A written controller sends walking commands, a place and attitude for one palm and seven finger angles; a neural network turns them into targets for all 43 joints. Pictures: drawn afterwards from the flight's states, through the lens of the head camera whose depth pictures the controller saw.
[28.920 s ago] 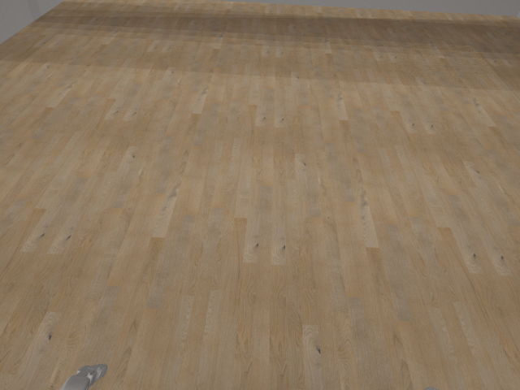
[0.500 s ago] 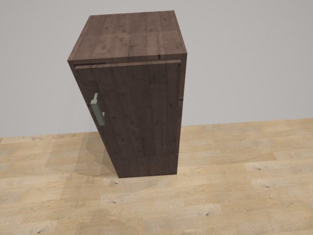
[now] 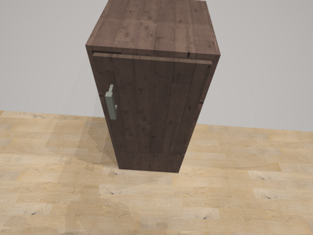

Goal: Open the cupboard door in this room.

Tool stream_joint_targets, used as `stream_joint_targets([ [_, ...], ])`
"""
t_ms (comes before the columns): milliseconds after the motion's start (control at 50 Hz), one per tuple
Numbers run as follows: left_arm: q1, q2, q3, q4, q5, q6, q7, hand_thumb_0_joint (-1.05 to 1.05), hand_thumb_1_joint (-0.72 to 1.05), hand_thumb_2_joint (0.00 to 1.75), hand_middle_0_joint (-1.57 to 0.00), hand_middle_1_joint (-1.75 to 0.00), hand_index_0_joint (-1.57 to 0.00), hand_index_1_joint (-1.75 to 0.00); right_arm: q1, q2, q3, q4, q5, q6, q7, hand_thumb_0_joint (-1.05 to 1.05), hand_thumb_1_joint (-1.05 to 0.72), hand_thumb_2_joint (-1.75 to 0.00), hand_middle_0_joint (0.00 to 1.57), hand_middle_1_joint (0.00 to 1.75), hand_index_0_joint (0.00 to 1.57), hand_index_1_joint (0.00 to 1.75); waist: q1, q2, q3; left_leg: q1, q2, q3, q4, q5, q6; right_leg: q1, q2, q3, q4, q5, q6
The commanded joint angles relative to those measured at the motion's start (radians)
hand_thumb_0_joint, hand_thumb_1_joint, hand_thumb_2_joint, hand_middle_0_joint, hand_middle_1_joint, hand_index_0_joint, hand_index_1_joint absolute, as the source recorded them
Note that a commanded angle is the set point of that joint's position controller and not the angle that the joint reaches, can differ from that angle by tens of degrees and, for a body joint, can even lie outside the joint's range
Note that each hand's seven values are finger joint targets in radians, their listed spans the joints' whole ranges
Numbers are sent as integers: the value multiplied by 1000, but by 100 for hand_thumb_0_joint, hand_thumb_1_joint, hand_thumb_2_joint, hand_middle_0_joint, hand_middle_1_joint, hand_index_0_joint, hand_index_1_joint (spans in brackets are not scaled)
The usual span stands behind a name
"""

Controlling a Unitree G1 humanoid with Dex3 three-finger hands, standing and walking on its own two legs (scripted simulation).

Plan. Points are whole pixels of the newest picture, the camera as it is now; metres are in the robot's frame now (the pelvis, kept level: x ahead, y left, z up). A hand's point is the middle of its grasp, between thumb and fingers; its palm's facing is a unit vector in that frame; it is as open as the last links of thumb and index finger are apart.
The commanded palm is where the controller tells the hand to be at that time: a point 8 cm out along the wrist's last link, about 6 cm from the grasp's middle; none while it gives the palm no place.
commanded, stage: come to a stop and stand still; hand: left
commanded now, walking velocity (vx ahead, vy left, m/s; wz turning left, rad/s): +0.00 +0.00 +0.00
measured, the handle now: (112, 102) +0.52 +0.22 -0.04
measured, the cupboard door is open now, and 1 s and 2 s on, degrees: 0 0 0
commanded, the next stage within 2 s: look again from close up in 0.24 s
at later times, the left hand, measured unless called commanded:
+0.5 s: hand out of the picture +0.02 +0.19 -0.17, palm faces -0.02 -0.97 -0.24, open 7.3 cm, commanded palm none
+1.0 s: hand out of the picture +0.03 +0.18 -0.13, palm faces +0.16 -0.96 -0.22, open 7.4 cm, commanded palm +0.06 +0.23 -0.06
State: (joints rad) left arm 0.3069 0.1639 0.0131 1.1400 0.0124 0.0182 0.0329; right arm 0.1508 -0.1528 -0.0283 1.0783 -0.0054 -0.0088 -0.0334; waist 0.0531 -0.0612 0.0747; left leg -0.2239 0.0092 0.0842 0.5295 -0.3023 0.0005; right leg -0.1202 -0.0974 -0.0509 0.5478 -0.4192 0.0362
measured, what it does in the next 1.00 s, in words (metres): stands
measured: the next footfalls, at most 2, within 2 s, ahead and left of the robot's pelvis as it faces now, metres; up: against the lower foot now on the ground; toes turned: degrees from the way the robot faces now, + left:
none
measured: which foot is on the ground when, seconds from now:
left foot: down 0.00-1.00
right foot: down 0.00-1.00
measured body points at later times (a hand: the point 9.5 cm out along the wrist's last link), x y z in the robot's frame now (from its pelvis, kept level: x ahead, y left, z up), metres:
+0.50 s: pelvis -0.03 +0.01 +0.00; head +0.00 +0.00 +0.45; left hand +0.02 +0.24 -0.15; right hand -0.01 -0.24 -0.16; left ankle -0.01 +0.12 -0.73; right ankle -0.08 -0.14 -0.73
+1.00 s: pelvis -0.04 -0.01 +0.00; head -0.02 -0.01 +0.45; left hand +0.02 +0.23 -0.12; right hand -0.01 -0.24 -0.15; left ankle -0.01 +0.12 -0.73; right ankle -0.08 -0.14 -0.73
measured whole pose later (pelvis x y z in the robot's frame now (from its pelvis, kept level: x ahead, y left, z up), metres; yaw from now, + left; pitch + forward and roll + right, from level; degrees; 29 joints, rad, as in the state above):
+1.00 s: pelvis -0.04 -0.01 +0.00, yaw +0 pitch +0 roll +0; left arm 0.45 0.16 0.02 0.57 -0.06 0.03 0.06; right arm 0.32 -0.18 0.00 0.98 0.02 -0.11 -0.06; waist 0.01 0.00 0.03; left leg -0.30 0.05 0.07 0.55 -0.25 -0.01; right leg -0.19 -0.06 -0.06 0.56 -0.37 0.02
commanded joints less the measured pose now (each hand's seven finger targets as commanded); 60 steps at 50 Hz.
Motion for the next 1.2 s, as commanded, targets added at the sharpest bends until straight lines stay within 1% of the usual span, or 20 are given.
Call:
stream_joint_targets([
  [0,81,79,9,-11,1,-23,10,0,90,90,-20,-30,-20,-30,81,-128,-21,-2,3,-6,-14,0,-90,-90,20,30,20,30,-41,155,-76,189,138,-89,-39,740,42,-52,-26,11,-124,413,-24],
  [80,50,95,10,-21,3,-28,13,0,90,90,-20,-30,-20,-30,90,-121,-24,1,2,-5,-11,0,-90,-90,20,30,20,30,-55,51,-102,189,115,-66,-40,657,16,-13,-42,3,-112,590,-25],
  [300,14,102,9,-44,1,-27,11,0,90,90,-20,-30,-20,-30,93,-100,-11,25,-1,-12,-4,0,-90,-90,20,30,20,30,-42,47,-35,125,108,-85,-137,458,11,5,-44,1,-187,410,-21],
  [320,64,117,2,-57,23,-58,49,0,90,90,-20,-30,-20,-30,56,-172,-14,-65,-3,-20,10,0,-90,-90,20,30,20,30,-38,36,28,58,97,-61,87,621,-1,-123,-37,94,-161,685,-16],
  [340,10,158,17,-112,16,-61,43,0,90,90,-20,-30,-20,-30,122,-123,-13,-78,-11,-20,19,0,-90,-90,20,30,20,30,-73,64,-39,4,93,-77,51,415,15,-36,-65,60,-95,634,-54],
  [360,-11,167,15,-127,12,-59,33,0,90,90,-20,-30,-20,-30,94,-124,-12,-78,-17,-16,20,0,-90,-90,20,30,20,30,-50,137,-14,3,81,-53,4,314,16,-52,-66,59,-90,590,-68],
  [440,-11,141,9,-149,0,-44,19,0,90,90,-20,-30,-20,-30,139,-159,-4,-101,-12,-12,15,0,-90,-90,20,30,20,30,-63,152,-127,48,116,-102,-18,406,44,-50,13,12,-32,283,-66],
  [540,-29,146,7,-153,1,-26,4,0,90,90,-20,-30,-20,-30,120,-146,6,-115,-12,2,20,0,-90,-90,20,30,20,30,-59,36,25,-75,83,-89,-72,57,40,-133,3,36,-116,42,-66],
  [640,-26,152,6,-148,1,-21,-1,0,90,90,-20,-30,-20,-30,149,-141,8,-95,-15,4,22,0,-90,-90,20,30,20,30,-59,37,49,-79,76,-90,-108,-33,33,-179,1,46,-143,-62,-67],
  [880,28,129,4,-110,1,-36,0,0,90,90,-20,-30,-20,-30,165,-120,11,-48,-7,-18,12,0,-90,-90,20,30,20,30,-49,46,-50,19,96,-72,-84,229,31,-119,-9,42,-119,221,-55],
  [900,107,127,4,-85,8,-49,38,0,90,90,-20,-30,-20,-30,84,-146,3,-112,2,-18,17,0,-90,-90,20,30,20,30,-21,-98,-14,-68,111,-75,129,253,1,-115,-68,146,-180,626,-43],
  [920,-640,394,173,-1607,-164,-282,47,0,88,89,-20,-32,-20,-32,122,-288,-28,-391,36,-178,-31,0,-90,-90,20,30,20,30,-153,147,-527,204,-1,-41,-14,363,43,-65,36,18,-38,598,-69],
  [940,-135,314,156,-1330,-89,-233,87,0,85,88,-20,-33,-20,-33,39,-189,5,-342,35,-269,-67,0,-90,-90,20,30,20,30,-36,335,-502,310,35,-43,-55,480,49,-110,78,-6,29,401,-78],
  [960,-109,211,106,-1261,-115,-183,136,0,83,87,-21,-34,-21,-34,26,-177,-12,-282,47,-290,-75,0,-90,-90,20,30,20,30,-67,291,-386,174,31,-36,-39,359,17,-162,85,-48,11,269,-66],
  [980,185,-39,-14,-995,-135,-87,121,0,81,86,-21,-36,-21,-36,44,-153,-14,-263,60,-282,-64,0,-90,-90,20,30,20,30,-85,185,-208,71,34,-54,-42,275,27,-225,78,-69,6,235,-55],
  [1000,-8,16,27,-1203,-180,-122,94,0,78,85,-21,-37,-21,-37,27,-183,-24,-347,68,-288,-62,0,-90,-90,20,30,20,30,-88,139,-104,-14,22,-83,-30,201,18,-252,73,-75,-4,232,-45],
  [1040,51,92,138,-1117,-154,-225,50,0,74,83,-21,-40,-21,-40,23,-199,-53,-383,33,-295,-67,0,-90,-90,20,30,20,30,-97,8,-76,-118,-4,-73,56,140,18,-373,90,-83,9,160,-42],
  [1100,310,32,206,-861,-193,-398,-96,0,67,80,-22,-45,-22,-45,-25,-178,-76,-461,11,-279,-32,0,-90,-90,20,30,20,30,-3,-195,-83,-340,-12,-67,198,115,-4,-492,107,-78,160,141,-42],
  [1140,340,42,234,-871,-237,-545,-230,0,62,78,-22,-48,-22,-48,-53,-182,-91,-512,7,-274,-7,0,-90,-90,20,30,20,30,25,-200,-159,-439,-19,-55,296,107,-11,-507,102,-50,265,196,-46],
  [1180,297,80,255,-866,-264,-652,-375,0,57,76,-22,-51,-22,-51,-68,-193,-99,-570,18,-275,22,0,-90,-90,20,30,20,30,31,-32,-235,-489,-29,-45,395,126,-20,-517,85,-11,361,272,-62],
])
